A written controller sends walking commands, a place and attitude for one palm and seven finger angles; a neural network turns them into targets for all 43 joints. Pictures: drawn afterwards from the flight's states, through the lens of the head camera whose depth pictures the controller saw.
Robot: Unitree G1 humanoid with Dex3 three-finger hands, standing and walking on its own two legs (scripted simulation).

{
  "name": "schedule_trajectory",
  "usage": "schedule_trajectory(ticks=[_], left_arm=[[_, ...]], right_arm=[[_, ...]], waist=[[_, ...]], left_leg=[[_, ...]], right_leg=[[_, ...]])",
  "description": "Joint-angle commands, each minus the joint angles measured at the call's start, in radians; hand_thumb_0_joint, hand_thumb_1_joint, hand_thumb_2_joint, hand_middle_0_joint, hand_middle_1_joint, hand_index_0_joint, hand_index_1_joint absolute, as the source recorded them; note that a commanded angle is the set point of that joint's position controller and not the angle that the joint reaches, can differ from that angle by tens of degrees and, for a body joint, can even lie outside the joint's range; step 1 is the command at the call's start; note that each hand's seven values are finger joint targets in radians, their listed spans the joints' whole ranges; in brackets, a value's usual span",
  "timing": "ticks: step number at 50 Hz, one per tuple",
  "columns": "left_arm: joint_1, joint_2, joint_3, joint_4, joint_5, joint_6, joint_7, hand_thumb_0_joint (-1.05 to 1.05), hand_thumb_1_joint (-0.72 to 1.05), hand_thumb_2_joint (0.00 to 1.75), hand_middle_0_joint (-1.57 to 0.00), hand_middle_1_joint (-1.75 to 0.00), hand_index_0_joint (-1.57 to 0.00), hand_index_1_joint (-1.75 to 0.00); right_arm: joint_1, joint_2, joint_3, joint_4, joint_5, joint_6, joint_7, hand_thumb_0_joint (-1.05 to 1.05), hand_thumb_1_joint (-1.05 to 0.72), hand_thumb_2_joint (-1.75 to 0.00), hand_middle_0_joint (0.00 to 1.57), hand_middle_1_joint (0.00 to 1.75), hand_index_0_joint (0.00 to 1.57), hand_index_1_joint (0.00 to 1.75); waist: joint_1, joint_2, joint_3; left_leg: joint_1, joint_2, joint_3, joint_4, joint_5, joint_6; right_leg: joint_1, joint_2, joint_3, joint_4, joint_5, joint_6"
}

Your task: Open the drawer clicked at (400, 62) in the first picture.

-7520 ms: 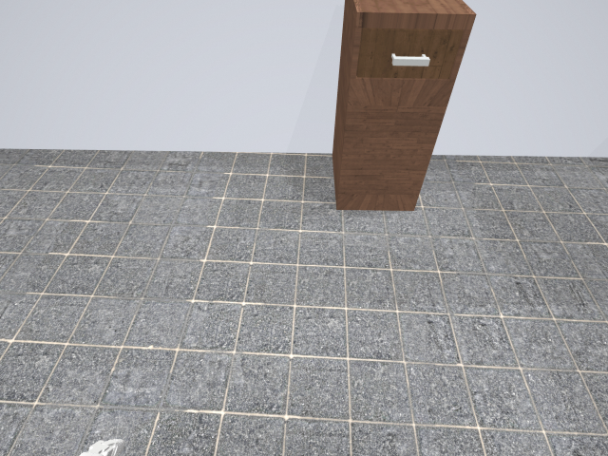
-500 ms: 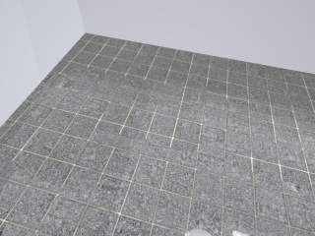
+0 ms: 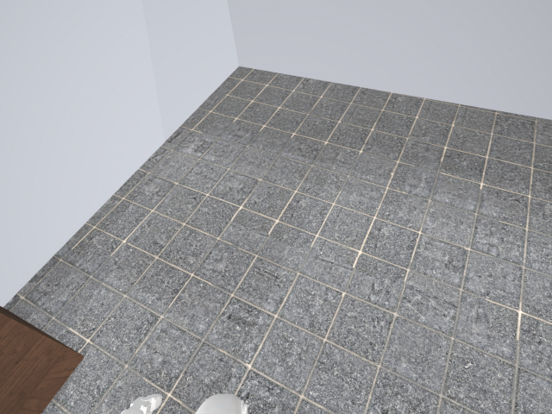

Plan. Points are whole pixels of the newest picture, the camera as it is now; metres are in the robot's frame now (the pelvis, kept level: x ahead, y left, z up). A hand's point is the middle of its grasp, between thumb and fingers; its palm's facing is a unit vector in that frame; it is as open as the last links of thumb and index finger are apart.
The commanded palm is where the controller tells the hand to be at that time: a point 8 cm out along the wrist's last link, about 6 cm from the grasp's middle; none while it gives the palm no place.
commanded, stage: turn to face it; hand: left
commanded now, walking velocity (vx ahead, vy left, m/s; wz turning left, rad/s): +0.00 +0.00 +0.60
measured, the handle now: out of the picture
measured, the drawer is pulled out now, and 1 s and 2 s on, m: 0.00 0.00 0.00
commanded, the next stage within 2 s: take the last steps up to it in 1.70 s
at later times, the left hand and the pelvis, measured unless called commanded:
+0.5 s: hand out of the picture +0.02 +0.26 -0.16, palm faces +0.32 -0.90 -0.29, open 7.4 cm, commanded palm none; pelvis +0.00 +0.02 -0.01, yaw +17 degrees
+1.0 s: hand out of the picture -0.05 +0.16 -0.15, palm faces +0.58 -0.76 -0.28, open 7.4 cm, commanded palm none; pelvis +0.02 -0.03 +0.00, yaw +36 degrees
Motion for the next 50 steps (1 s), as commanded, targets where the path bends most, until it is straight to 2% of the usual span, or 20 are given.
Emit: schedule_trajectory(ticks=[1,6,9,10,11,12,13,14,17,20,24,29,30,31,32,33,36,38,46,50], left_arm=[[0.063,0.227,0.063,-0.044,0.004,-0.019,0.01,0.0,0.9,0.9,-0.2,-0.3,-0.2,-0.3],[0.088,0.261,0.08,-0.023,0.01,-0.01,0.007,0.0,0.9,0.9,-0.2,-0.3,-0.2,-0.3],[0.075,0.26,0.084,-0.011,0.0,-0.003,0.001,0.0,0.9,0.9,-0.2,-0.3,-0.2,-0.3],[0.077,0.237,0.082,-0.022,-0.009,0.001,-0.003,0.0,0.9,0.9,-0.2,-0.3,-0.2,-0.3],[0.059,0.167,0.066,-0.065,-0.017,0.004,-0.012,0.0,0.9,0.9,-0.2,-0.3,-0.2,-0.3],[-0.01,0.17,0.053,-0.094,-0.006,0.015,-0.006,0.0,0.9,0.9,-0.2,-0.3,-0.2,-0.3],[-0.022,0.176,0.059,-0.096,-0.004,0.02,-0.006,0.0,0.9,0.9,-0.2,-0.3,-0.2,-0.3],[-0.028,0.165,0.063,-0.079,-0.001,0.023,-0.004,0.0,0.9,0.9,-0.2,-0.3,-0.2,-0.3],[0.018,0.185,0.069,-0.043,-0.005,0.022,-0.017,0.0,0.9,0.9,-0.2,-0.3,-0.2,-0.3],[0.024,0.176,0.066,-0.043,-0.007,0.023,-0.017,0.0,0.9,0.9,-0.2,-0.3,-0.2,-0.3],[-0.021,0.165,0.062,-0.073,-0.008,0.022,-0.014,0.0,0.9,0.9,-0.2,-0.3,-0.2,-0.3],[0.055,0.163,0.061,-0.077,-0.017,0.003,-0.01,0.0,0.9,0.9,-0.2,-0.3,-0.2,-0.3],[0.108,0.176,0.065,-0.066,-0.017,-0.007,-0.007,0.0,0.9,0.9,-0.2,-0.3,-0.2,-0.3],[0.143,0.251,0.08,-0.061,-0.003,-0.022,0.001,0.0,0.9,0.9,-0.2,-0.3,-0.2,-0.3],[0.139,0.349,0.096,-0.07,0.008,-0.023,0.008,0.0,0.9,0.9,-0.2,-0.3,-0.2,-0.3],[0.13,0.331,0.087,-0.078,0.0,-0.018,0.012,0.0,0.9,0.9,-0.2,-0.3,-0.2,-0.3],[-0.033,0.219,0.059,-0.107,-0.003,-0.02,0.008,0.0,0.9,0.9,-0.2,-0.3,-0.2,-0.3],[-0.025,0.195,0.051,-0.103,-0.003,-0.026,0.005,0.0,0.9,0.9,-0.2,-0.3,-0.2,-0.3],[0.127,0.222,0.062,-0.037,0.003,-0.024,0.011,0.0,0.9,0.9,-0.2,-0.3,-0.2,-0.3],[0.131,0.245,0.073,-0.02,0.009,-0.016,0.009,0.0,0.9,0.9,-0.2,-0.3,-0.2,-0.3]], right_arm=[[-0.11,-0.04,0.005,-0.102,0.004,-0.026,-0.002,0.0,-0.9,-0.9,0.2,0.3,0.2,0.3],[-0.134,-0.026,0.022,-0.122,0.011,-0.049,-0.003,0.0,-0.9,-0.9,0.2,0.3,0.2,0.3],[-0.06,-0.059,0.014,-0.112,0.008,-0.059,-0.007,0.0,-0.9,-0.9,0.2,0.3,0.2,0.3],[0.011,-0.121,-0.003,-0.095,0.004,-0.069,-0.008,0.0,-0.9,-0.9,0.2,0.3,0.2,0.3],[0.07,-0.239,-0.033,-0.093,0.0,-0.077,-0.015,0.0,-0.9,-0.9,0.2,0.3,0.2,0.3],[0.122,-0.268,-0.034,-0.067,0.01,-0.068,-0.022,0.0,-0.9,-0.9,0.2,0.3,0.2,0.3],[0.091,-0.243,-0.025,-0.072,0.006,-0.068,-0.028,0.0,-0.9,-0.9,0.2,0.3,0.2,0.3],[0.041,-0.207,-0.019,-0.084,0.003,-0.072,-0.039,0.0,-0.9,-0.9,0.2,0.3,0.2,0.3],[-0.089,-0.154,0.004,-0.127,0.003,-0.076,-0.043,0.0,-0.9,-0.9,0.2,0.3,0.2,0.3],[-0.089,-0.166,-0.001,-0.133,0.002,-0.076,-0.04,0.0,-0.9,-0.9,0.2,0.3,0.2,0.3],[-0.071,-0.177,-0.01,-0.132,-0.001,-0.067,-0.034,0.0,-0.9,-0.9,0.2,0.3,0.2,0.3],[-0.11,-0.175,-0.02,-0.147,0.0,-0.059,-0.031,0.0,-0.9,-0.9,0.2,0.3,0.2,0.3],[-0.124,-0.159,-0.019,-0.156,0.005,-0.059,-0.031,0.0,-0.9,-0.9,0.2,0.3,0.2,0.3],[-0.099,-0.093,-0.011,-0.163,0.015,-0.06,-0.026,0.0,-0.9,-0.9,0.2,0.3,0.2,0.3],[-0.106,-0.037,-0.001,-0.194,0.013,-0.061,-0.024,0.0,-0.9,-0.9,0.2,0.3,0.2,0.3],[-0.126,-0.096,-0.014,-0.193,0.005,-0.055,-0.025,0.0,-0.9,-0.9,0.2,0.3,0.2,0.3],[-0.069,-0.081,-0.019,-0.12,-0.002,-0.033,-0.008,0.0,-0.9,-0.9,0.2,0.3,0.2,0.3],[-0.042,-0.063,-0.013,-0.099,-0.003,-0.03,0.0,0.0,-0.9,-0.9,0.2,0.3,0.2,0.3],[-0.147,-0.043,0.007,-0.111,0.003,-0.027,-0.002,0.0,-0.9,-0.9,0.2,0.3,0.2,0.3],[-0.17,-0.025,0.023,-0.121,0.01,-0.041,-0.002,0.0,-0.9,-0.9,0.2,0.3,0.2,0.3]], waist=[[0.07,-0.217,-0.047],[0.087,-0.259,-0.098],[0.037,-0.194,-0.14],[-0.008,-0.051,-0.188],[-0.041,0.278,-0.2],[-0.06,0.233,-0.209],[-0.041,0.151,-0.167],[-0.028,0.219,-0.148],[0.026,0.158,-0.101],[0.028,0.09,-0.109],[0.011,0.108,-0.088],[0.051,0.126,-0.126],[0.081,0.098,-0.149],[0.095,-0.105,-0.184],[0.1,-0.388,-0.15],[0.101,-0.276,-0.137],[0.017,-0.195,-0.023],[0.016,-0.215,-0.032],[0.084,-0.196,-0.063],[0.092,-0.225,-0.086]], left_leg=[[-0.057,0.012,0.049,-0.137,-0.048,-0.007],[0.071,-0.003,0.112,-0.409,-0.08,0.027],[0.26,-0.017,0.129,-0.642,0.111,0.049],[0.442,0.048,0.033,-0.741,0.292,0.084],[0.596,0.327,-0.344,-0.767,0.707,0.22],[0.553,0.397,-0.37,-0.765,0.843,0.307],[0.496,0.377,-0.309,-0.774,0.721,0.315],[0.448,0.302,-0.283,-0.782,0.65,0.282],[0.36,0.193,-0.182,-0.785,0.571,0.235],[0.338,0.176,-0.19,-0.798,0.5,0.239],[0.299,0.172,-0.266,-0.808,0.374,0.252],[0.222,0.124,-0.31,-0.702,0.446,0.219],[0.156,0.09,-0.291,-0.632,0.392,0.183],[0.005,-0.011,-0.203,-0.463,0.169,0.109],[-0.149,-0.137,-0.044,-0.216,-0.239,0.036],[-0.11,-0.076,-0.101,-0.045,-0.253,0.05],[-0.098,-0.028,-0.075,0.124,-0.052,0.035],[-0.099,-0.024,-0.039,0.115,0.011,0.019],[-0.093,0.006,0.03,-0.095,-0.043,-0.004],[0.0,0.011,0.085,-0.309,-0.085,0.015]], right_leg=[[0.112,-0.249,0.121,-0.158,0.434,-0.076],[0.147,-0.277,0.085,-0.059,0.562,-0.079],[0.072,-0.255,0.021,0.08,0.487,-0.016],[-0.067,-0.213,-0.008,0.26,0.358,0.035],[-0.38,-0.055,-0.021,0.498,-0.264,0.122],[-0.413,-0.03,0.098,0.611,-0.396,0.121],[-0.417,-0.049,0.135,0.66,-0.332,0.11],[-0.428,-0.051,0.161,0.67,-0.266,0.117],[-0.373,-0.025,0.176,0.658,-0.128,0.127],[-0.326,-0.002,0.174,0.573,-0.111,0.133],[-0.278,0.026,0.172,0.422,-0.135,0.131],[-0.064,0.087,0.148,0.104,-0.034,0.118],[0.054,0.068,0.155,-0.051,0.069,0.116],[0.215,-0.107,0.322,-0.199,0.087,0.072],[0.207,-0.379,0.594,-0.24,0.242,-0.042],[0.083,-0.406,0.551,-0.227,0.274,-0.106],[-0.038,-0.242,0.323,-0.217,0.172,-0.055],[-0.003,-0.2,0.216,-0.2,0.241,-0.035],[0.159,-0.261,0.132,-0.16,0.466,-0.076],[0.163,-0.286,0.088,-0.106,0.535,-0.09]])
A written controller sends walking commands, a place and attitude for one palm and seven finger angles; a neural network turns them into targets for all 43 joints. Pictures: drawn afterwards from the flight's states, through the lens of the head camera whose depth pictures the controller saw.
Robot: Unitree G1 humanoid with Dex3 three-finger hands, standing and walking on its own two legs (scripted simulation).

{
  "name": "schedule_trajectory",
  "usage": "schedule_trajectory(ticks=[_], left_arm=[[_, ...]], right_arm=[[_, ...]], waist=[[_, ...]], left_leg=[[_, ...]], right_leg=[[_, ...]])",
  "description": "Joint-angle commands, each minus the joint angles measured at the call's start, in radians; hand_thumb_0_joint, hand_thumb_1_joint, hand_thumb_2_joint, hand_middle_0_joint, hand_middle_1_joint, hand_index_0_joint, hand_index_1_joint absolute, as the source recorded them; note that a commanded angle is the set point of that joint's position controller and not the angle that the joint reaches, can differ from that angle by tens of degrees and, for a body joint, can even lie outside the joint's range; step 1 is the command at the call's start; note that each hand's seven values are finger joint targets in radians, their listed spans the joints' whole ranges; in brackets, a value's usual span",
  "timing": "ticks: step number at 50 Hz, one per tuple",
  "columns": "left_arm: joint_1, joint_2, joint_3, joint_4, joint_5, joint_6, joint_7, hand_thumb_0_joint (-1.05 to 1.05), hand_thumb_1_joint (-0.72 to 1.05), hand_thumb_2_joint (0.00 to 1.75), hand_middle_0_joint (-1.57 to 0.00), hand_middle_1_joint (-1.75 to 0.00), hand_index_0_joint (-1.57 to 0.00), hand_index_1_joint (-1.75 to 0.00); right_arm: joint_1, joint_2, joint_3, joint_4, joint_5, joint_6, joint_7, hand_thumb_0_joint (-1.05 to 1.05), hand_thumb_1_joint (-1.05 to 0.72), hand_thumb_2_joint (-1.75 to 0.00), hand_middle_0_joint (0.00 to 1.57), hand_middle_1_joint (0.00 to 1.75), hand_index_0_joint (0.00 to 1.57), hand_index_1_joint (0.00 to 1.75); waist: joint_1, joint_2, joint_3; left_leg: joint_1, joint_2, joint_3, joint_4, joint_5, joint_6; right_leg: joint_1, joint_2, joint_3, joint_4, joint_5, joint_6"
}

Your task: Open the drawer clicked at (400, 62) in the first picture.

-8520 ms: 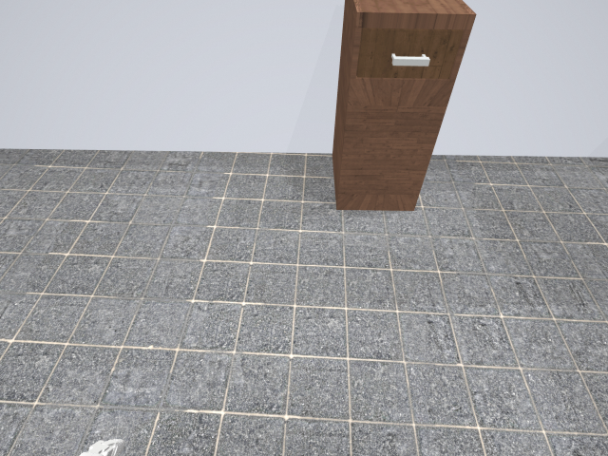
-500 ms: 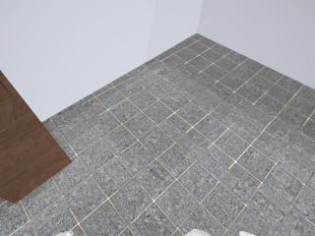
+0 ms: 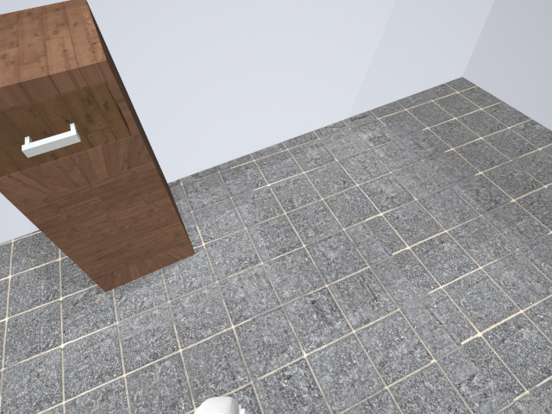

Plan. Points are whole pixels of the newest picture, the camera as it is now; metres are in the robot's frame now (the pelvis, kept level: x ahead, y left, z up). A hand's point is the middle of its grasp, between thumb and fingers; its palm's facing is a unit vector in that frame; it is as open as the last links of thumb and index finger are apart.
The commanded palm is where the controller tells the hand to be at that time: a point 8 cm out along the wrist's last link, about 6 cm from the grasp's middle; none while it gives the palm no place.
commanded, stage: turn to face it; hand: left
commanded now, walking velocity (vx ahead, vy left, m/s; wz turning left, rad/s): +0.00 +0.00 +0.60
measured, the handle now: (51, 138) +0.68 +0.59 -0.03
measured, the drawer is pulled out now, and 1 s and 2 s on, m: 0.00 0.00 0.00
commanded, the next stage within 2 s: take the last steps up to it in 0.70 s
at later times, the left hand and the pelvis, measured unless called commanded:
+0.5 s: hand out of the picture +0.03 +0.26 -0.16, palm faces +0.28 -0.92 -0.28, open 7.4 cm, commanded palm none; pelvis -0.01 +0.02 +0.00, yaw +15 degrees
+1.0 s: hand out of the picture -0.08 +0.15 -0.16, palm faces +0.49 -0.84 -0.24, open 7.3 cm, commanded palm none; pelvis +0.00 -0.02 +0.01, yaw +25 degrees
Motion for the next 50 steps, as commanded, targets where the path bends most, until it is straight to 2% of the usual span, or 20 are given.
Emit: schedule_trajectory(ticks=[1,4,6,7,8,9,10,14,24,28,29,30,31,32,33,34,37,40,44,50], left_arm=[[0.057,0.241,0.072,-0.038,0.002,-0.012,0.009,0.0,0.9,0.9,-0.2,-0.3,-0.2,-0.3],[0.036,0.252,0.079,-0.024,0.0,-0.005,0.004,0.0,0.9,0.9,-0.2,-0.3,-0.2,-0.3],[0.016,0.235,0.08,-0.031,-0.014,0.003,-0.002,0.0,0.9,0.9,-0.2,-0.3,-0.2,-0.3],[0.001,0.169,0.07,-0.071,-0.024,0.007,-0.012,0.0,0.9,0.9,-0.2,-0.3,-0.2,-0.3],[-0.078,0.151,0.049,-0.112,-0.015,0.016,-0.006,0.0,0.9,0.9,-0.2,-0.3,-0.2,-0.3],[-0.113,0.167,0.05,-0.12,-0.011,0.021,-0.006,0.0,0.9,0.9,-0.2,-0.3,-0.2,-0.3],[-0.106,0.152,0.057,-0.097,-0.009,0.026,-0.003,0.0,0.9,0.9,-0.2,-0.3,-0.2,-0.3],[-0.039,0.169,0.066,-0.041,-0.011,0.025,-0.018,0.0,0.9,0.9,-0.2,-0.3,-0.2,-0.3],[-0.105,0.133,0.047,-0.077,-0.016,0.021,-0.007,0.0,0.9,0.9,-0.2,-0.3,-0.2,-0.3],[0.001,0.126,0.045,-0.049,-0.025,0.002,-0.001,0.0,0.9,0.9,-0.2,-0.3,-0.2,-0.3],[0.037,0.153,0.049,-0.038,-0.022,-0.01,0.002,0.0,0.9,0.9,-0.2,-0.3,-0.2,-0.3],[0.068,0.225,0.062,-0.034,-0.008,-0.024,0.009,0.0,0.9,0.9,-0.2,-0.3,-0.2,-0.3],[0.062,0.3,0.073,-0.042,-0.001,-0.025,0.012,0.0,0.9,0.9,-0.2,-0.3,-0.2,-0.3],[0.05,0.283,0.063,-0.05,-0.007,-0.019,0.012,0.0,0.9,0.9,-0.2,-0.3,-0.2,-0.3],[-0.017,0.231,0.064,-0.055,-0.01,-0.025,0.015,0.0,0.9,0.9,-0.2,-0.3,-0.2,-0.3],[-0.061,0.214,0.059,-0.065,-0.012,-0.018,0.016,0.0,0.9,0.9,-0.2,-0.3,-0.2,-0.3],[-0.076,0.166,0.043,-0.06,-0.013,-0.027,0.009,0.0,0.9,0.9,-0.2,-0.3,-0.2,-0.3],[-0.009,0.156,0.041,-0.026,-0.01,-0.03,0.011,0.0,0.9,0.9,-0.2,-0.3,-0.2,-0.3],[0.11,0.161,0.047,0.039,-0.004,-0.043,0.007,0.0,0.9,0.9,-0.2,-0.3,-0.2,-0.3],[0.182,0.171,0.051,0.114,0.009,-0.06,-0.003,0.0,0.9,0.9,-0.2,-0.3,-0.2,-0.3]], right_arm=[[-0.116,-0.031,0.012,-0.122,0.008,-0.05,-0.004,0.0,-0.9,-0.9,0.2,0.3,0.2,0.3],[-0.066,-0.039,0.009,-0.119,0.008,-0.059,-0.007,0.0,-0.9,-0.9,0.2,0.3,0.2,0.3],[0.042,-0.107,-0.009,-0.097,0.003,-0.073,-0.008,0.0,-0.9,-0.9,0.2,0.3,0.2,0.3],[0.102,-0.224,-0.039,-0.092,-0.004,-0.082,-0.016,0.0,-0.9,-0.9,0.2,0.3,0.2,0.3],[0.161,-0.275,-0.045,-0.069,0.006,-0.075,-0.025,0.0,-0.9,-0.9,0.2,0.3,0.2,0.3],[0.155,-0.253,-0.037,-0.062,0.005,-0.073,-0.032,0.0,-0.9,-0.9,0.2,0.3,0.2,0.3],[0.101,-0.218,-0.029,-0.073,0.002,-0.078,-0.041,0.0,-0.9,-0.9,0.2,0.3,0.2,0.3],[-0.042,-0.152,-0.004,-0.125,0.001,-0.085,-0.045,0.0,-0.9,-0.9,0.2,0.3,0.2,0.3],[0.019,-0.147,-0.015,-0.102,-0.006,-0.074,-0.039,0.0,-0.9,-0.9,0.2,0.3,0.2,0.3],[-0.006,-0.135,-0.017,-0.104,-0.003,-0.071,-0.039,0.0,-0.9,-0.9,0.2,0.3,0.2,0.3],[-0.01,-0.117,-0.015,-0.105,0.005,-0.072,-0.036,0.0,-0.9,-0.9,0.2,0.3,0.2,0.3],[0.016,-0.048,-0.006,-0.112,0.015,-0.074,-0.031,0.0,-0.9,-0.9,0.2,0.3,0.2,0.3],[-0.009,-0.016,0.001,-0.143,0.012,-0.07,-0.033,0.0,-0.9,-0.9,0.2,0.3,0.2,0.3],[-0.022,-0.061,-0.011,-0.135,0.005,-0.058,-0.035,0.0,-0.9,-0.9,0.2,0.3,0.2,0.3],[0.007,-0.062,-0.015,-0.103,-0.003,-0.045,-0.032,0.0,-0.9,-0.9,0.2,0.3,0.2,0.3],[0.021,-0.06,-0.02,-0.083,-0.003,-0.039,-0.029,0.0,-0.9,-0.9,0.2,0.3,0.2,0.3],[0.062,-0.038,-0.012,-0.035,-0.003,-0.037,-0.02,0.0,-0.9,-0.9,0.2,0.3,0.2,0.3],[0.048,-0.031,-0.008,-0.023,-0.003,-0.038,-0.022,0.0,-0.9,-0.9,0.2,0.3,0.2,0.3],[-0.016,-0.024,0.002,-0.029,-0.01,-0.049,-0.014,0.0,-0.9,-0.9,0.2,0.3,0.2,0.3],[-0.07,0.014,0.019,-0.039,-0.005,-0.084,-0.005,0.0,-0.9,-0.9,0.2,0.3,0.2,0.3]], waist=[[0.054,-0.209,-0.098],[0.025,-0.202,-0.117],[-0.045,-0.061,-0.173],[-0.078,0.27,-0.184],[-0.102,0.283,-0.188],[-0.092,0.18,-0.155],[-0.075,0.243,-0.141],[-0.006,0.12,-0.103],[-0.037,0.156,-0.101],[0.013,0.131,-0.146],[0.032,0.076,-0.16],[0.038,-0.136,-0.191],[0.044,-0.32,-0.14],[0.042,-0.21,-0.126],[0.008,-0.255,-0.084],[-0.013,-0.209,-0.044],[-0.028,-0.152,-0.013],[0.0,-0.187,-0.027],[0.053,-0.159,-0.027],[0.079,-0.16,-0.027]], left_leg=[[-0.02,-0.007,0.067,-0.197,-0.046,0.021],[0.095,-0.014,0.094,-0.359,0.022,0.044],[0.345,0.015,0.03,-0.576,0.264,0.078],[0.495,0.27,-0.341,-0.63,0.604,0.197],[0.474,0.377,-0.435,-0.642,0.834,0.295],[0.424,0.367,-0.376,-0.638,0.757,0.313],[0.385,0.302,-0.344,-0.649,0.685,0.285],[0.271,0.171,-0.229,-0.673,0.498,0.228],[0.251,0.161,-0.321,-0.665,0.419,0.26],[0.188,0.119,-0.313,-0.562,0.501,0.218],[0.118,0.076,-0.283,-0.494,0.428,0.173],[-0.031,-0.028,-0.17,-0.322,0.18,0.1],[-0.14,-0.128,-0.079,-0.118,-0.186,0.05],[-0.093,-0.086,-0.134,0.027,-0.19,0.06],[-0.097,-0.067,-0.158,0.112,-0.121,0.06],[-0.1,-0.062,-0.136,0.171,-0.075,0.056],[-0.102,-0.046,-0.092,0.209,0.056,0.035],[-0.099,-0.035,-0.079,0.151,0.07,0.02],[-0.126,-0.005,-0.041,0.031,0.042,0.02],[-0.066,0.013,0.02,-0.232,-0.033,0.051]], right_leg=[[0.149,-0.27,0.166,-0.105,0.551,-0.087],[0.11,-0.276,0.124,-0.031,0.503,-0.056],[-0.052,-0.223,0.06,0.191,0.357,0.023],[-0.342,-0.065,0.034,0.432,-0.155,0.112],[-0.425,-0.01,0.147,0.569,-0.401,0.125],[-0.419,-0.03,0.207,0.627,-0.339,0.112],[-0.43,-0.032,0.232,0.649,-0.283,0.117],[-0.357,-0.002,0.255,0.656,-0.08,0.125],[-0.242,0.062,0.248,0.326,-0.137,0.125],[-0.031,0.103,0.223,0.02,0.023,0.109],[0.085,0.072,0.25,-0.121,0.122,0.104],[0.22,-0.128,0.441,-0.22,0.186,0.052],[0.157,-0.341,0.641,-0.237,0.362,-0.061],[0.025,-0.351,0.589,-0.236,0.332,-0.117],[-0.043,-0.286,0.545,-0.27,0.219,-0.104],[-0.074,-0.248,0.514,-0.272,0.166,-0.084],[-0.06,-0.159,0.342,-0.252,0.177,-0.051],[0.005,-0.156,0.32,-0.25,0.217,-0.055],[0.097,-0.2,0.388,-0.314,-0.008,-0.071],[0.135,-0.234,0.412,-0.343,-0.089,-0.113]])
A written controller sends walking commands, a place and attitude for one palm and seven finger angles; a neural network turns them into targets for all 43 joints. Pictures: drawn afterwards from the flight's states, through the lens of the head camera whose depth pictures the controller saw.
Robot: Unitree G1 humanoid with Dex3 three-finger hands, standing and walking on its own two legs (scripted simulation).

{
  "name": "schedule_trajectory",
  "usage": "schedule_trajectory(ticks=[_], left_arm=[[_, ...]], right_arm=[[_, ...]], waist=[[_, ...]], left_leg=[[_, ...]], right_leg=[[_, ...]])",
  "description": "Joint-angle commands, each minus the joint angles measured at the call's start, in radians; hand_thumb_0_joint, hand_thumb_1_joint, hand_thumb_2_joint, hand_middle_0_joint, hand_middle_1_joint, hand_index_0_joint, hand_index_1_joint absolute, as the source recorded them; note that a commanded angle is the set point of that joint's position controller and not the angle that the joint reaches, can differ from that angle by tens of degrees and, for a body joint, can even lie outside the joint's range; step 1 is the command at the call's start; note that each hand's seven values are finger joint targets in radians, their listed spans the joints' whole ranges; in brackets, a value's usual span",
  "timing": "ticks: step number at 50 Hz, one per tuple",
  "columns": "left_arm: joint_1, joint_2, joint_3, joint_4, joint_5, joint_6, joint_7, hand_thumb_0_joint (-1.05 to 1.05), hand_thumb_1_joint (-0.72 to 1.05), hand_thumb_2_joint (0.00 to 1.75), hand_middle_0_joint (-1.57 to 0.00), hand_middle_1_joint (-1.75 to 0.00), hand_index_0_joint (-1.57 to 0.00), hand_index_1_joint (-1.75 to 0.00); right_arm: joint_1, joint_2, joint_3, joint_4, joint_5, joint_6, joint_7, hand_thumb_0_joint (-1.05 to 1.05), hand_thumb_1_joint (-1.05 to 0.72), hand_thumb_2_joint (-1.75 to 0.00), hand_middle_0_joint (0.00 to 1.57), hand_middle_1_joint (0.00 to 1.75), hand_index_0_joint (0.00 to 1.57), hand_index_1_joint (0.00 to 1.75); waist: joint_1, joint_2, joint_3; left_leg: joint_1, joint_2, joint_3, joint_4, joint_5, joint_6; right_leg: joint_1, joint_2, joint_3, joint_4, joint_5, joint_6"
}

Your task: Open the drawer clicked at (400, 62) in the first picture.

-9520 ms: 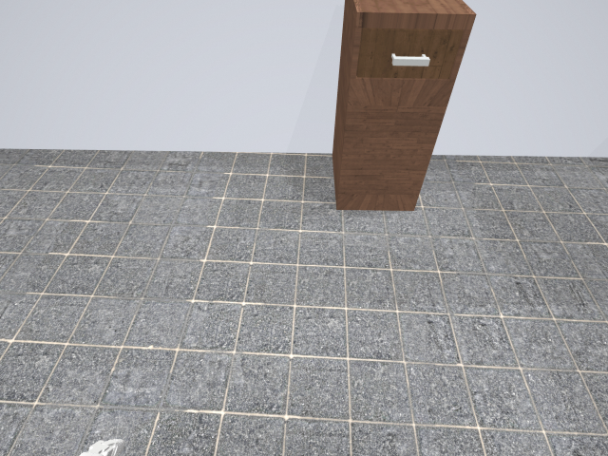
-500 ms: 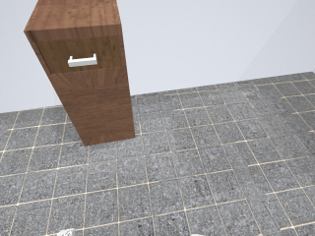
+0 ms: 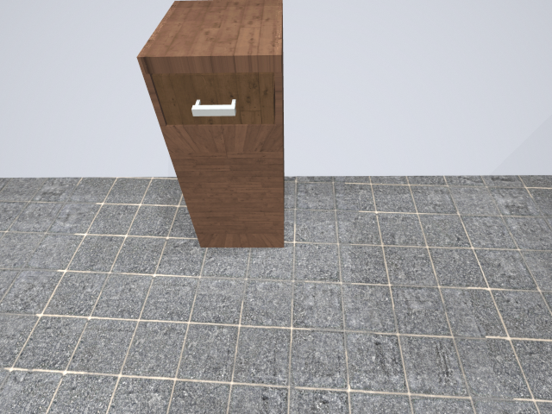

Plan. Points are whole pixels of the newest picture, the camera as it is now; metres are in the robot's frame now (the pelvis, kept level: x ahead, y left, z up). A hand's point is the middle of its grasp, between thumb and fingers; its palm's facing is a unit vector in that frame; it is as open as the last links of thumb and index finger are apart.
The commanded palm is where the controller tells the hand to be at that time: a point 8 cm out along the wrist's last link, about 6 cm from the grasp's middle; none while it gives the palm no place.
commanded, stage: take the last steps up to it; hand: left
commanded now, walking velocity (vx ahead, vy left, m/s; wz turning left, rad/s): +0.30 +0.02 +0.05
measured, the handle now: (215, 106) +0.88 +0.26 -0.04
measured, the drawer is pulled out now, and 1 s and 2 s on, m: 0.00 0.00 0.00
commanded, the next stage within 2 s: come to a stop and stand still in 1.08 s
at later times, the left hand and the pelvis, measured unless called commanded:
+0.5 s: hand (162, 405) +0.16 +0.22 -0.18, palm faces +0.04 -0.98 -0.18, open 7.4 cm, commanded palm none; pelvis +0.11 +0.04 -0.01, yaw +0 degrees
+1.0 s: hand (219, 339) +0.28 +0.15 -0.17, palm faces +0.07 -0.98 -0.18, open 7.3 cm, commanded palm none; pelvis +0.28 -0.03 +0.00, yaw +0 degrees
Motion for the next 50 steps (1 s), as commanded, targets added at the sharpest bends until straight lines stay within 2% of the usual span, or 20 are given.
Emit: schedule_trajectory(ticks=[1,3,5,6,7,8,9,11,15,22,27,29,30,31,32,33,35,37,40,50], left_arm=[[0.106,0.193,0.043,0.015,0.005,-0.024,0.001,0.0,0.9,0.9,-0.2,-0.3,-0.2,-0.3],[0.093,0.19,0.04,0.036,0.001,-0.02,-0.003,0.0,0.9,0.9,-0.2,-0.3,-0.2,-0.3],[0.052,0.171,0.038,0.048,-0.012,-0.012,-0.005,0.0,0.9,0.9,-0.2,-0.3,-0.2,-0.3],[0.043,0.131,0.027,0.046,-0.018,-0.009,-0.009,0.0,0.9,0.9,-0.2,-0.3,-0.2,-0.3],[0.027,0.069,0.012,0.023,-0.021,-0.006,-0.017,0.0,0.9,0.9,-0.2,-0.3,-0.2,-0.3],[-0.039,0.07,0.005,-0.013,-0.01,-0.004,-0.016,0.0,0.9,0.9,-0.2,-0.3,-0.2,-0.3],[-0.08,0.079,0.009,-0.032,-0.008,-0.005,-0.02,0.0,0.9,0.9,-0.2,-0.3,-0.2,-0.3],[-0.087,0.081,0.017,0.007,-0.002,0.004,-0.026,0.0,0.9,0.9,-0.2,-0.3,-0.2,-0.3],[-0.011,0.055,0.021,0.045,-0.005,0.009,-0.04,0.0,0.9,0.9,-0.2,-0.3,-0.2,-0.3],[-0.163,0.061,0.025,-0.025,-0.014,0.021,-0.047,0.0,0.9,0.9,-0.2,-0.3,-0.2,-0.3],[-0.24,0.058,0.025,-0.057,-0.019,0.002,-0.05,0.0,0.9,0.9,-0.2,-0.3,-0.2,-0.3],[-0.103,0.088,0.033,-0.018,-0.018,-0.012,-0.048,0.0,0.9,0.9,-0.2,-0.3,-0.2,-0.3],[0.048,0.118,0.046,0.03,-0.012,-0.023,-0.044,0.0,0.9,0.9,-0.2,-0.3,-0.2,-0.3],[0.183,0.211,0.07,0.072,0.0,-0.041,-0.033,0.0,0.9,0.9,-0.2,-0.3,-0.2,-0.3],[0.259,0.309,0.089,0.089,-0.013,-0.043,-0.025,0.0,0.9,0.9,-0.2,-0.3,-0.2,-0.3],[0.206,0.303,0.086,0.074,-0.029,-0.035,-0.019,0.0,0.9,0.9,-0.2,-0.3,-0.2,-0.3],[0.004,0.212,0.059,0.026,-0.027,-0.031,-0.011,0.0,0.9,0.9,-0.2,-0.3,-0.2,-0.3],[-0.092,0.131,0.031,0.007,-0.022,-0.037,-0.008,0.0,0.9,0.9,-0.2,-0.3,-0.2,-0.3],[-0.098,0.1,0.02,0.018,-0.016,-0.043,-0.006,0.0,0.9,0.9,-0.2,-0.3,-0.2,-0.3],[0.065,0.113,0.025,0.087,-0.009,-0.059,-0.004,0.0,0.9,0.9,-0.2,-0.3,-0.2,-0.3]], right_arm=[[-0.118,-0.014,0.012,-0.107,0.007,-0.062,0.001,0.0,-0.9,-0.9,0.2,0.3,0.2,0.3],[-0.072,0.003,0.019,-0.086,0.01,-0.072,-0.002,0.0,-0.9,-0.9,0.2,0.3,0.2,0.3],[0.05,0.001,0.022,-0.036,0.011,-0.087,-0.013,0.0,-0.9,-0.9,0.2,0.3,0.2,0.3],[0.123,-0.049,0.013,-0.008,0.013,-0.098,-0.024,0.0,-0.9,-0.9,0.2,0.3,0.2,0.3],[0.204,-0.139,-0.009,0.013,0.006,-0.101,-0.033,0.0,-0.9,-0.9,0.2,0.3,0.2,0.3],[0.253,-0.182,-0.015,0.019,0.005,-0.092,-0.041,0.0,-0.9,-0.9,0.2,0.3,0.2,0.3],[0.233,-0.188,-0.014,0.009,0.007,-0.087,-0.042,0.0,-0.9,-0.9,0.2,0.3,0.2,0.3],[0.154,-0.095,0.012,0.01,0.006,-0.101,-0.051,0.0,-0.9,-0.9,0.2,0.3,0.2,0.3],[0.134,-0.049,0.02,0.001,0.011,-0.131,-0.056,0.0,-0.9,-0.9,0.2,0.3,0.2,0.3],[0.192,-0.053,0.019,0.04,0.011,-0.141,-0.063,0.0,-0.9,-0.9,0.2,0.3,0.2,0.3],[0.231,-0.075,0.009,0.072,-0.003,-0.135,-0.063,0.0,-0.9,-0.9,0.2,0.3,0.2,0.3],[0.23,-0.086,0.007,0.079,0.002,-0.132,-0.06,0.0,-0.9,-0.9,0.2,0.3,0.2,0.3],[0.212,-0.085,0.006,0.075,0.008,-0.133,-0.057,0.0,-0.9,-0.9,0.2,0.3,0.2,0.3],[0.239,-0.044,0.01,0.068,0.02,-0.134,-0.045,0.0,-0.9,-0.9,0.2,0.3,0.2,0.3],[0.271,0.004,0.021,0.036,0.026,-0.136,-0.043,0.0,-0.9,-0.9,0.2,0.3,0.2,0.3],[0.201,-0.016,0.017,0.018,0.032,-0.129,-0.046,0.0,-0.9,-0.9,0.2,0.3,0.2,0.3],[0.136,0.007,0.012,0.024,0.023,-0.12,-0.038,0.0,-0.9,-0.9,0.2,0.3,0.2,0.3],[0.156,0.037,0.014,0.039,0.006,-0.093,-0.033,0.0,-0.9,-0.9,0.2,0.3,0.2,0.3],[0.236,0.058,0.013,0.063,-0.002,-0.065,-0.027,0.0,-0.9,-0.9,0.2,0.3,0.2,0.3],[-0.021,0.052,0.017,-0.028,0.006,-0.088,-0.012,0.0,-0.9,-0.9,0.2,0.3,0.2,0.3]], waist=[[0.042,-0.164,0.03],[0.018,-0.167,0.021],[-0.043,-0.106,-0.002],[-0.08,0.029,-0.027],[-0.12,0.287,-0.02],[-0.141,0.285,0.045],[-0.132,0.178,0.109],[-0.099,0.185,0.191],[-0.039,0.085,0.158],[-0.047,0.121,0.187],[-0.068,0.132,0.156],[-0.006,0.074,0.064],[0.065,0.031,-0.013],[0.112,-0.136,-0.142],[0.095,-0.318,-0.253],[0.094,-0.194,-0.193],[0.028,-0.08,-0.009],[-0.038,-0.069,0.074],[-0.086,-0.127,0.055],[-0.006,-0.06,0.074]], left_leg=[[-0.095,-0.002,0.044,-0.189,-0.065,0.027],[0.026,-0.024,0.084,-0.306,-0.027,0.039],[0.279,-0.044,0.126,-0.508,0.1,0.044],[0.44,0.024,0.035,-0.563,0.067,0.06],[0.512,0.244,-0.274,-0.665,-0.099,0.134],[0.472,0.352,-0.404,-0.753,-0.15,0.213],[0.401,0.386,-0.404,-0.768,-0.183,0.24],[0.278,0.3,-0.288,-0.782,-0.097,0.208],[0.268,0.215,-0.101,-0.765,0.232,0.19],[0.312,0.222,-0.029,-0.746,0.389,0.217],[0.334,0.231,0.007,-0.644,0.563,0.192],[0.314,0.2,0.041,-0.46,0.741,0.169],[0.246,0.155,0.078,-0.287,0.7,0.136],[0.05,0.067,0.126,0.008,0.42,0.094],[-0.129,-0.066,0.087,0.32,-0.189,0.066],[-0.186,-0.023,-0.024,0.445,-0.201,0.09],[-0.188,0.061,-0.041,0.457,-0.022,0.088],[-0.112,0.084,-0.035,0.384,0.071,0.072],[-0.065,0.074,0.0,0.272,0.128,0.045],[-0.179,0.073,0.034,-0.127,0.13,0.013]], right_leg=[[0.106,-0.285,0.322,-0.246,-0.139,-0.113],[0.051,-0.247,0.264,-0.215,-0.12,-0.096],[-0.096,-0.181,0.178,-0.122,-0.199,-0.042],[-0.228,-0.127,0.123,0.012,-0.208,0.0],[-0.414,-0.016,0.019,0.259,-0.265,0.051],[-0.513,0.008,0.052,0.436,-0.331,0.053],[-0.543,-0.027,0.101,0.523,-0.296,0.039],[-0.528,-0.058,0.147,0.628,-0.182,0.043],[-0.477,-0.057,0.141,0.669,-0.008,0.07],[-0.526,-0.073,0.135,0.494,0.074,0.079],[-0.342,-0.012,0.076,0.245,0.028,0.035],[-0.122,0.048,0.042,0.16,0.052,0.008],[0.079,0.055,0.05,0.11,0.102,-0.002],[0.327,-0.134,0.277,0.058,0.094,-0.061],[0.426,-0.378,0.676,-0.079,0.192,-0.161],[0.359,-0.391,0.678,-0.144,0.104,-0.195],[0.044,-0.329,0.561,-0.223,-0.19,-0.141],[-0.178,-0.263,0.394,-0.269,-0.168,-0.098],[-0.241,-0.197,0.245,-0.296,-0.119,-0.064],[0.023,-0.242,0.272,-0.276,0.061,-0.129]])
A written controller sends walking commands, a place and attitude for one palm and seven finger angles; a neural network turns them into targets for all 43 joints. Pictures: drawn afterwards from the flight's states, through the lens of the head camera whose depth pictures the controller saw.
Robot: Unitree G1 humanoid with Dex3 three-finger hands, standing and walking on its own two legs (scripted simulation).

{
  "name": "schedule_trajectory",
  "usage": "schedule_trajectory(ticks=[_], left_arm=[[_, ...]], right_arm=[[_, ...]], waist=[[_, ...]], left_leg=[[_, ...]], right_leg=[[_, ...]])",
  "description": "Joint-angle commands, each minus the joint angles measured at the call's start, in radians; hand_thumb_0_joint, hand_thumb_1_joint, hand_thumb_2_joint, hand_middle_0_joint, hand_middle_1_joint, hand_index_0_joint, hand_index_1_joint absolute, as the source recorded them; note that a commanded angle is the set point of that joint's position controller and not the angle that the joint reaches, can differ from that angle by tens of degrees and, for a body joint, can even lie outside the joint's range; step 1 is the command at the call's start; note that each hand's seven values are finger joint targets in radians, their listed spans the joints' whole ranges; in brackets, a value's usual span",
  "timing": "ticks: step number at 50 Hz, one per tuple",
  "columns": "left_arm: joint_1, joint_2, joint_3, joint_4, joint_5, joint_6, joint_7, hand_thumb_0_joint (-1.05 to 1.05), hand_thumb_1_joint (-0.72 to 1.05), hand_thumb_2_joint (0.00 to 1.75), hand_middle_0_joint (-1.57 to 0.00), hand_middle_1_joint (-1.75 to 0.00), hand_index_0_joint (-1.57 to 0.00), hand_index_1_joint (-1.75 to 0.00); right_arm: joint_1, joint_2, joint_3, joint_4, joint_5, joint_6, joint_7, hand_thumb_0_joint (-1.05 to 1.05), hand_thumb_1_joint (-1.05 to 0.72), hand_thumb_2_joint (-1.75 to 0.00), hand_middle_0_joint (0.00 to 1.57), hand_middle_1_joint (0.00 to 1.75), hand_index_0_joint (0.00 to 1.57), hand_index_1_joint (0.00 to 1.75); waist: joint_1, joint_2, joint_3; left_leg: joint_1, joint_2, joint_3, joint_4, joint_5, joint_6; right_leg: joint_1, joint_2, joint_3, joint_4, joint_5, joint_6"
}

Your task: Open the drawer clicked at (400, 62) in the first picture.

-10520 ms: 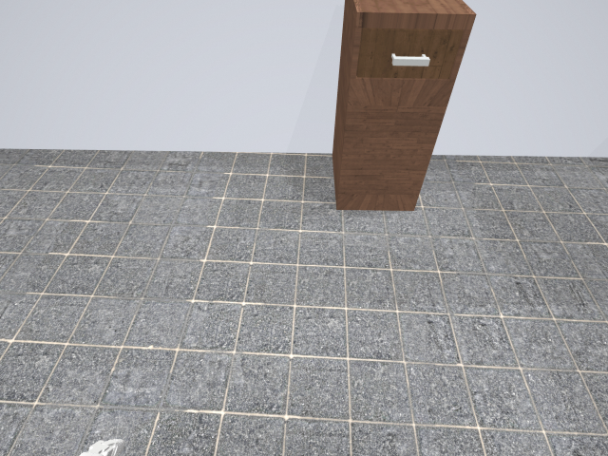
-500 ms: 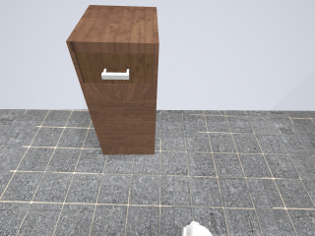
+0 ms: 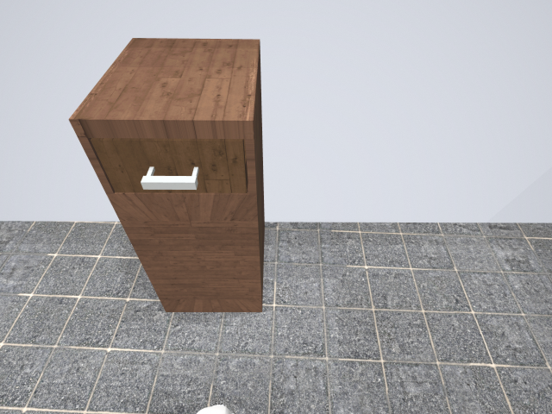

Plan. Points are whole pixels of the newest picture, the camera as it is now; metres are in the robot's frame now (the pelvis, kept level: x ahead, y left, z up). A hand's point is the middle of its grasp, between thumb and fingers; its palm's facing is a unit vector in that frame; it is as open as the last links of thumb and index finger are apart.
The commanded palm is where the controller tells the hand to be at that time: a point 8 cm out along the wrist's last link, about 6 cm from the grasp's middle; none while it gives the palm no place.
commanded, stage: take the last steps up to it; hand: left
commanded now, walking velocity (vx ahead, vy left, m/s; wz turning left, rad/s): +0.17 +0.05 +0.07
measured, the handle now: (171, 176) +0.60 +0.29 -0.03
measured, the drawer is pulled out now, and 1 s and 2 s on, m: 0.00 0.00 0.00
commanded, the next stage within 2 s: come to a stop and stand still in 0.08 s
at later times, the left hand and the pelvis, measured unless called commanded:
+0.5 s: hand out of the picture +0.11 +0.23 -0.19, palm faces +0.07 -0.98 -0.20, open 7.4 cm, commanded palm none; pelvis +0.10 +0.04 +0.00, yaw +0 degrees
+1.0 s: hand out of the picture +0.13 +0.17 -0.16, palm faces +0.06 -0.96 -0.29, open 7.3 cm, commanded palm none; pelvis +0.08 -0.02 +0.00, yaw +0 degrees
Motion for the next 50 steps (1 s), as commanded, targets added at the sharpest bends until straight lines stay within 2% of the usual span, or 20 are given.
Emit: schedule_trajectory(ticks=[1,5,7,8,9,10,11,12,16,24,29,31,32,33,34,35,36,37,42,50], left_arm=[[0.1,0.129,0.021,-0.008,0.0,-0.023,0.002,0.0,0.9,0.9,-0.2,-0.3,-0.2,-0.3],[0.125,0.135,0.023,0.015,0.001,-0.013,0.004,0.0,0.9,0.9,-0.2,-0.3,-0.2,-0.3],[0.105,0.127,0.022,0.022,-0.006,-0.003,0.005,0.0,0.9,0.9,-0.2,-0.3,-0.2,-0.3],[0.106,0.104,0.018,0.02,-0.01,0.002,0.004,0.0,0.9,0.9,-0.2,-0.3,-0.2,-0.3],[0.112,0.068,0.009,0.008,-0.012,0.007,0.0,0.0,0.9,0.9,-0.2,-0.3,-0.2,-0.3],[0.11,0.022,-0.008,-0.005,-0.015,0.008,0.002,0.0,0.9,0.9,-0.2,-0.3,-0.2,-0.3],[0.088,0.028,-0.012,-0.002,-0.01,0.017,0.013,0.0,0.9,0.9,-0.2,-0.3,-0.2,-0.3],[0.087,0.016,-0.015,0.017,-0.011,0.031,0.02,0.0,0.9,0.9,-0.2,-0.3,-0.2,-0.3],[0.107,0.028,-0.009,0.039,-0.013,0.057,0.02,0.0,0.9,0.9,-0.2,-0.3,-0.2,-0.3],[0.022,0.094,0.039,-0.064,-0.002,0.118,0.013,0.0,0.9,0.9,-0.2,-0.3,-0.2,-0.3],[-0.045,0.089,0.027,-0.116,-0.007,0.1,0.011,0.0,0.9,0.9,-0.2,-0.3,-0.2,-0.3],[0.001,0.102,0.028,-0.105,-0.008,0.084,0.012,0.0,0.9,0.9,-0.2,-0.3,-0.2,-0.3],[0.029,0.129,0.03,-0.094,-0.003,0.07,0.013,0.0,0.9,0.9,-0.2,-0.3,-0.2,-0.3],[0.018,0.204,0.035,-0.097,0.008,0.053,0.021,0.0,0.9,0.9,-0.2,-0.3,-0.2,-0.3],[-0.003,0.268,0.042,-0.111,0.007,0.046,0.023,0.0,0.9,0.9,-0.2,-0.3,-0.2,-0.3],[0.004,0.276,0.039,-0.122,0.001,0.052,0.021,0.0,0.9,0.9,-0.2,-0.3,-0.2,-0.3],[-0.022,0.264,0.041,-0.122,0.003,0.055,0.025,0.0,0.9,0.9,-0.2,-0.3,-0.2,-0.3],[-0.044,0.262,0.047,-0.122,0.001,0.054,0.028,0.0,0.9,0.9,-0.2,-0.3,-0.2,-0.3],[-0.06,0.229,0.051,-0.141,-0.003,0.053,0.04,0.0,0.9,0.9,-0.2,-0.3,-0.2,-0.3],[-0.036,0.235,0.056,-0.134,0.013,0.059,0.03,0.0,0.9,0.9,-0.2,-0.3,-0.2,-0.3]], right_arm=[[-0.034,-0.012,0.013,-0.048,0.004,-0.021,0.006,0.0,-0.9,-0.9,0.2,0.3,0.2,0.3],[-0.048,-0.012,0.019,-0.053,0.008,-0.035,0.002,0.0,-0.9,-0.9,0.2,0.3,0.2,0.3],[0.015,-0.018,0.023,-0.024,0.008,-0.044,-0.004,0.0,-0.9,-0.9,0.2,0.3,0.2,0.3],[0.073,-0.044,0.021,-0.002,0.007,-0.052,-0.011,0.0,-0.9,-0.9,0.2,0.3,0.2,0.3],[0.167,-0.112,0.005,0.018,0.004,-0.057,-0.02,0.0,-0.9,-0.9,0.2,0.3,0.2,0.3],[0.213,-0.166,0.001,0.032,0.004,-0.051,-0.029,0.0,-0.9,-0.9,0.2,0.3,0.2,0.3],[0.182,-0.139,0.015,0.039,0.007,-0.037,-0.041,0.0,-0.9,-0.9,0.2,0.3,0.2,0.3],[0.114,-0.104,0.031,0.031,0.007,-0.038,-0.053,0.0,-0.9,-0.9,0.2,0.3,0.2,0.3],[0.014,-0.098,0.028,0.013,0.013,-0.03,-0.068,0.0,-0.9,-0.9,0.2,0.3,0.2,0.3],[-0.035,-0.15,-0.011,-0.028,0.006,0.006,-0.072,0.0,-0.9,-0.9,0.2,0.3,0.2,0.3],[-0.053,-0.161,-0.023,-0.035,-0.004,0.016,-0.051,0.0,-0.9,-0.9,0.2,0.3,0.2,0.3],[-0.057,-0.16,-0.024,-0.036,0.001,0.019,-0.042,0.0,-0.9,-0.9,0.2,0.3,0.2,0.3],[-0.043,-0.142,-0.024,-0.032,0.007,0.02,-0.036,0.0,-0.9,-0.9,0.2,0.3,0.2,0.3],[0.006,-0.082,-0.015,-0.036,0.017,0.019,-0.029,0.0,-0.9,-0.9,0.2,0.3,0.2,0.3],[0.003,-0.045,-0.004,-0.065,0.023,0.029,-0.026,0.0,-0.9,-0.9,0.2,0.3,0.2,0.3],[-0.005,-0.071,-0.01,-0.067,0.022,0.045,-0.028,0.0,-0.9,-0.9,0.2,0.3,0.2,0.3],[-0.032,-0.063,-0.011,-0.065,0.016,0.056,-0.027,0.0,-0.9,-0.9,0.2,0.3,0.2,0.3],[-0.028,-0.076,-0.009,-0.059,0.013,0.06,-0.029,0.0,-0.9,-0.9,0.2,0.3,0.2,0.3],[-0.01,-0.112,-0.016,-0.049,0.009,0.063,-0.014,0.0,-0.9,-0.9,0.2,0.3,0.2,0.3],[-0.034,-0.081,-0.006,-0.081,0.012,0.051,-0.004,0.0,-0.9,-0.9,0.2,0.3,0.2,0.3]], waist=[[0.027,-0.076,0.092],[0.028,-0.108,0.068],[-0.003,-0.103,0.05],[-0.026,-0.039,0.02],[-0.058,0.105,-0.027],[-0.062,0.258,-0.048],[-0.049,0.177,-0.021],[-0.028,0.158,0.006],[-0.008,0.034,0.019],[-0.002,0.121,0.022],[-0.014,0.201,0.021],[0.016,0.176,-0.001],[0.027,0.088,-0.029],[0.01,-0.126,-0.061],[0.006,-0.301,-0.04],[0.024,-0.232,-0.049],[0.02,-0.198,-0.01],[0.014,-0.264,0.003],[0.022,-0.185,0.006],[0.039,-0.214,0.007]], left_leg=[[-0.021,0.0,-0.003,-0.157,-0.034,-0.003],[0.097,-0.035,0.033,-0.293,-0.065,0.011],[0.262,-0.062,0.07,-0.426,0.024,0.016],[0.399,-0.053,0.051,-0.486,0.085,0.028],[0.556,0.087,-0.116,-0.502,0.206,0.088],[0.623,0.271,-0.294,-0.566,0.447,0.186],[0.539,0.286,-0.264,-0.588,0.535,0.223],[0.466,0.26,-0.22,-0.586,0.665,0.216],[0.446,0.206,-0.107,-0.551,0.889,0.185],[0.375,0.218,-0.061,-0.546,0.703,0.203],[0.363,0.178,-0.039,-0.515,0.533,0.17],[0.332,0.14,-0.026,-0.451,0.392,0.125],[0.32,0.086,0.005,-0.375,0.269,0.077],[0.227,-0.005,0.05,-0.251,-0.007,0.021],[0.143,-0.086,0.04,-0.148,-0.336,-0.002],[0.178,-0.082,-0.037,-0.047,-0.389,0.009],[0.137,-0.083,-0.062,0.037,-0.365,0.008],[0.083,-0.085,-0.084,0.105,-0.342,0.006],[-0.002,-0.089,-0.106,0.22,-0.173,-0.026],[0.103,-0.095,-0.048,-0.055,-0.198,-0.024]], right_leg=[[0.028,-0.341,0.262,-0.19,0.039,-0.087],[0.06,-0.343,0.233,-0.099,0.192,-0.078],[0.003,-0.29,0.17,-0.017,0.184,-0.034],[-0.058,-0.236,0.129,0.089,0.184,0.001],[-0.202,-0.148,0.068,0.272,0.023,0.042],[-0.331,-0.077,0.014,0.448,-0.335,0.084],[-0.3,-0.094,0.09,0.512,-0.431,0.086],[-0.259,-0.128,0.137,0.514,-0.395,0.095],[-0.193,-0.131,0.15,0.431,-0.242,0.115],[-0.293,-0.091,0.19,0.673,-0.223,0.119],[-0.201,-0.084,0.131,0.412,-0.215,0.106],[-0.084,-0.081,0.115,0.21,-0.071,0.106],[-0.016,-0.097,0.128,0.069,0.085,0.109],[0.057,-0.245,0.298,0.011,0.31,0.075],[0.031,-0.397,0.445,-0.007,0.54,-0.009],[-0.033,-0.442,0.424,-0.03,0.511,-0.07],[-0.054,-0.416,0.41,-0.029,0.49,-0.08],[-0.036,-0.403,0.429,-0.018,0.498,-0.076],[0.043,-0.372,0.337,-0.003,0.451,-0.069],[-0.002,-0.343,0.354,-0.07,0.09,-0.067]])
